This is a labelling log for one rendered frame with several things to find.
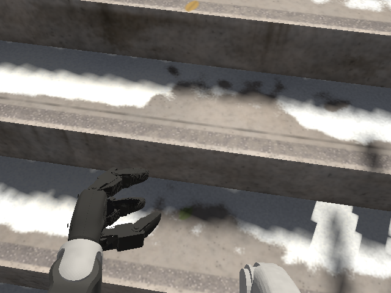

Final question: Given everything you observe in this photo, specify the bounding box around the left robot forearm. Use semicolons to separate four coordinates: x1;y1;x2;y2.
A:
47;239;103;293

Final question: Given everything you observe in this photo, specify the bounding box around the robot left hand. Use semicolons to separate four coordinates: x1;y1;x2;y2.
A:
67;167;161;251

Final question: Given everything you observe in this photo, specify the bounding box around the robot right thigh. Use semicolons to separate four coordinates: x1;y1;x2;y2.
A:
239;262;301;293

